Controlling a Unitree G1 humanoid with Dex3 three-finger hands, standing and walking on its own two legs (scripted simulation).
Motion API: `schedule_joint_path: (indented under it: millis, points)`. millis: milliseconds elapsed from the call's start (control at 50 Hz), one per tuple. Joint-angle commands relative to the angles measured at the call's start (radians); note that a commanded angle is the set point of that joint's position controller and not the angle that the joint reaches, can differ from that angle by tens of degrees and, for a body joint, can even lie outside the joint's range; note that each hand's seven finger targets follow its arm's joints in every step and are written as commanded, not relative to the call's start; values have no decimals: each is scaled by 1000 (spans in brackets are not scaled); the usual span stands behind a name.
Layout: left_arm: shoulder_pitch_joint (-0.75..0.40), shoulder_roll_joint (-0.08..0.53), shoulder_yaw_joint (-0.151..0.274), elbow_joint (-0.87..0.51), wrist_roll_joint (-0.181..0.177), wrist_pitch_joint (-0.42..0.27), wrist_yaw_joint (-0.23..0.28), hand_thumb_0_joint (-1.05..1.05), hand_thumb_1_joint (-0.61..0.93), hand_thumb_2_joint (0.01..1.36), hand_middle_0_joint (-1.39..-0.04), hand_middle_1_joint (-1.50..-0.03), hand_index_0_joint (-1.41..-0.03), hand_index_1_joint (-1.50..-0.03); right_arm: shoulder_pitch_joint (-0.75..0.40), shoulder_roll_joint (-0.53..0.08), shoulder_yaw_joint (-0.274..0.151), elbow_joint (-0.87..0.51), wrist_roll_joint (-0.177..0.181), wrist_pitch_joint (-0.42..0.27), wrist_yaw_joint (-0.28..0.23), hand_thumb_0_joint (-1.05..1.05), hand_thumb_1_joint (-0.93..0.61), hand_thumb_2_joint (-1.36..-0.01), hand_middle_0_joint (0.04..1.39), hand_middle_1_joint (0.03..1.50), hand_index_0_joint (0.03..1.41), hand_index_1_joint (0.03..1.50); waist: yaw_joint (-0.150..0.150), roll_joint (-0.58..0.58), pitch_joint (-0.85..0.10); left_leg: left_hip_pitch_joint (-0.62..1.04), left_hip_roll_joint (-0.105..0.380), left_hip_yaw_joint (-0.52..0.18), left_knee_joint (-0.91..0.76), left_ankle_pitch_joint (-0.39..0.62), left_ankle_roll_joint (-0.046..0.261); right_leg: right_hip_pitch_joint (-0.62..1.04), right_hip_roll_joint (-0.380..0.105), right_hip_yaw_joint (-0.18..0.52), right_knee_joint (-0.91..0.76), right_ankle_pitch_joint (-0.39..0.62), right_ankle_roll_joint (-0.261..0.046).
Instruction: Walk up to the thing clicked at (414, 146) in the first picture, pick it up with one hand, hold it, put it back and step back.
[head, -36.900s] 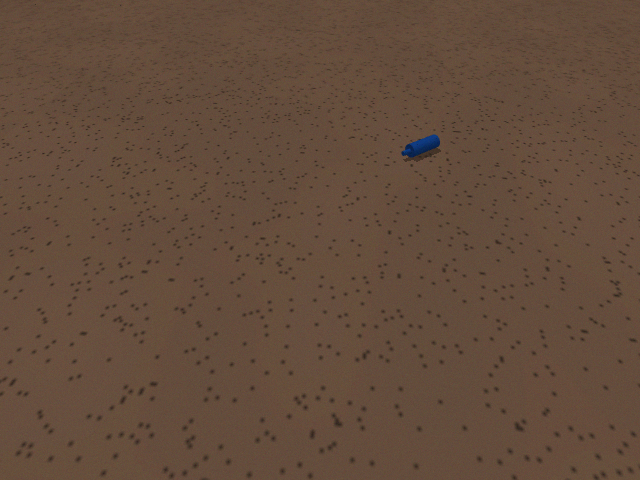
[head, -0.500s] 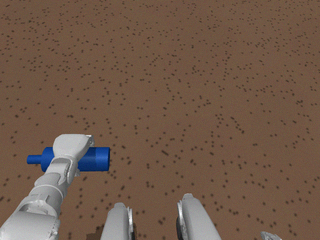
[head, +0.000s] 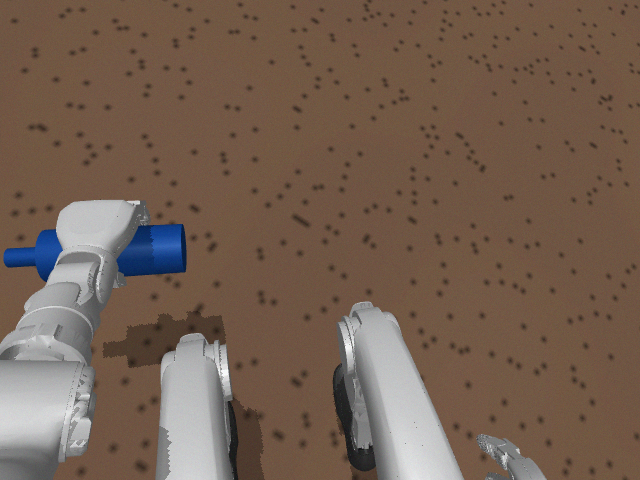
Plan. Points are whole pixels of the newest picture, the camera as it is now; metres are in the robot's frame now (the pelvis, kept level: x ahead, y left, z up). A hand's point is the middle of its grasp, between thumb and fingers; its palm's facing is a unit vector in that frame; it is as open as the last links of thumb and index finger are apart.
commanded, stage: crouch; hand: left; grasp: from above
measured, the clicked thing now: (100, 252) +0.44 +0.24 -0.20
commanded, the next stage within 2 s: lower in 0.84 s
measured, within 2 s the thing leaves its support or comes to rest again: neither
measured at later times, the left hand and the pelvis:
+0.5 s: hand (130, 250) +0.46 +0.22 -0.26, palm faces -0.49 +0.01 -0.87, open 10.2 cm; pelvis -0.01 +0.00 -0.08, yaw -2 degrees
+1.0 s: hand (138, 250) +0.47 +0.22 -0.30, palm faces -0.48 +0.02 -0.88, open 10.0 cm; pelvis -0.01 +0.00 -0.12, yaw -3 degrees
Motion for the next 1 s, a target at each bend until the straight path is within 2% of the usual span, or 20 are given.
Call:
schedule_joint_path:
  millis: [0, 20, 40, 100, 140, 160, 240, 260, 280, 320, 360, 400, 420, 460, 500, 580, 680, 840, 900, 980]
  points:
    - [-480, 289, 69, -244, -4, -6, 72, 0, 688, 964, -1076, -683, -1064, -698, 228, -235, -82, -17, -10, -13, 2, 0, -907, -903, 200, 299, 200, 299, -14, 262, -745, 581, -9, 46, -167, 318, 20, 273, 23, -89, -134, 283, -93]
    - [-410, 260, 57, -153, 0, 4, 69, 0, 690, 952, -1077, -687, -1067, -700, 221, -229, -74, -30, -11, -15, 8, 0, -911, -904, 199, 299, 200, 299, -17, 238, -713, 551, -11, 49, -158, 306, 20, 271, 20, -91, -124, 282, -92]
    - [-476, 286, 72, -230, -4, -5, 73, 0, 682, 955, -1069, -682, -1059, -695, 224, -231, -78, -19, -14, -13, 10, 0, -907, -902, 200, 299, 200, 299, -18, 251, -718, 532, -9, 51, -147, 291, 21, 258, 23, -93, -118, 272, -91]
    - [-431, 280, 67, -147, 3, 2, 66, 0, 675, 959, -1066, -686, -1054, -700, 219, -232, -73, -36, -14, -10, 23, 0, -912, -904, 199, 299, 200, 299, -21, 236, -726, 509, -11, 60, -105, 300, 27, 263, 26, -91, -93, 288, -89]
    - [-483, 320, 89, -210, -4, -7, 59, 0, 677, 950, -1060, -692, -1052, -703, 237, -238, -74, -26, -18, -6, 30, 0, -911, -904, 200, 299, 200, 299, -23, 252, -725, 488, -9, 62, -82, 316, 28, 268, 26, -92, -76, 306, -87]
    - [-433, 314, 81, -133, 4, -1, 54, 0, 673, 962, -1066, -681, -1052, -697, 224, -242, -71, -35, -16, -4, 32, 0, -913, -905, 200, 299, 200, 299, -19, 237, -719, 473, -9, 61, -75, 310, 28, 256, 27, -95, -65, 299, -88]
    - [-477, 331, 90, -154, 1, -20, 39, 0, 684, 949, -1053, -709, -1049, -715, 237, -247, -70, -31, -21, 0, 45, 0, -912, -904, 200, 299, 200, 299, -34, 248, -689, 425, -9, 59, -44, 278, 28, 215, 29, -102, -32, 271, -87]
    - [-442, 298, 67, -89, -2, -17, 32, 0, 671, 945, -1044, -707, -1038, -714, 222, -248, -69, -38, -18, 0, 46, 0, -910, -903, 200, 299, 200, 299, -36, 239, -664, 396, -10, 63, -35, 258, 32, 204, 33, -102, -32, 259, -87]
    - [-500, 359, 99, -172, -3, -31, 35, 0, 675, 952, -1051, -706, -1043, -715, 232, -249, -70, -31, -20, 3, 49, 0, -912, -904, 200, 299, 200, 299, -37, 234, -683, 382, -10, 63, -22, 260, 35, 226, 33, -101, -27, 267, -84]
    - [-448, 324, 80, -79, -2, -28, 30, 0, 700, 918, -1050, -713, -1053, -711, 226, -250, -61, -40, -21, 2, 55, 0, -912, -904, 200, 300, 200, 300, -42, 219, -650, 356, -12, 63, -16, 250, 33, 203, 30, -105, -8, 256, -84]
    - [-512, 364, 96, -126, 0, -42, 28, 0, 697, 948, -1062, -709, -1056, -716, 235, -262, -66, -32, -23, 4, 56, 0, -912, -904, 200, 300, 200, 300, -49, 240, -671, 373, -10, 61, 4, 252, 33, 178, 32, -106, 5, 256, -84]
    - [-495, 341, 81, -91, 2, -49, 28, 0, 694, 939, -1058, -704, -1053, -710, 230, -263, -63, -30, -24, 4, 58, 0, -912, -904, 200, 300, 200, 300, -48, 256, -665, 365, -10, 61, 18, 260, 30, 161, 34, -109, 26, 263, -86]
    - [-536, 370, 94, -135, 4, -58, 31, 0, 700, 947, -1059, -714, -1055, -719, 235, -264, -63, -25, -27, 4, 61, 0, -912, -904, 200, 300, 200, 300, -56, 253, -675, 355, -11, 63, 29, 253, 33, 169, 35, -109, 31, 261, -85]
    - [-494, 369, 97, -59, 11, -58, 37, 0, 698, 928, -1059, -705, -1056, -709, 235, -262, -56, -23, -28, 5, 63, 0, -915, -905, 200, 300, 200, 300, -53, 232, -642, 323, -13, 65, 37, 234, 34, 153, 33, -109, 38, 244, -84]
    - [-568, 416, 112, -102, 20, -73, 44, 0, 700, 899, -1056, -700, -1056, -700, 236, -271, -56, -15, -32, 4, 65, 0, -915, -905, 200, 300, 200, 300, -55, 258, -673, 320, -13, 68, 55, 220, 37, 143, 38, -111, 57, 236, -86]
    - [-533, 393, 98, -21, 40, -73, 60, 0, 715, 900, -1074, -684, -1070, -689, 225, -272, -45, -10, -39, 3, 67, 0, -914, -905, 200, 300, 200, 300, -58, 261, -648, 300, -14, 70, 73, 200, 36, 102, 40, -119, 77, 218, -87]
    - [-585, 412, 101, 1, 52, -68, 80, 0, 726, 890, -1090, -659, -1083, -668, 227, -278, -31, -1, -46, -3, 68, 0, -914, -904, 200, 300, 200, 300, -77, 287, -617, 267, -15, 71, 90, 160, 36, 52, 39, -127, 104, 186, -90]
    - [-621, 420, 86, 24, 41, -55, 81, 0, 726, 826, -1096, -620, -1088, -629, 216, -289, -11, -6, -46, -14, 69, 0, -916, -905, 200, 300, 200, 300, -93, 314, -608, 246, -15, 63, 122, 157, 36, 21, 44, -140, 145, 190, -93]
    - [-610, 450, 104, 19, 37, -51, 84, 0, 741, 834, -1120, -594, -1106, -609, 218, -290, -5, -11, -47, -13, 68, 0, -914, -905, 200, 300, 199, 300, -88, 297, -610, 210, -18, 70, 139, 162, 40, 41, 44, -135, 149, 201, -89]
    - [-604, 424, 81, 51, 33, -49, 72, 0, 707, 831, -1134, -530, -1105, -561, 226, -287, 8, -2, -48, -13, 71, 0, -911, -902, 200, 300, 200, 300, -106, 274, -572, 174, -19, 68, 160, 171, 43, 38, 47, -139, 156, 214, -84]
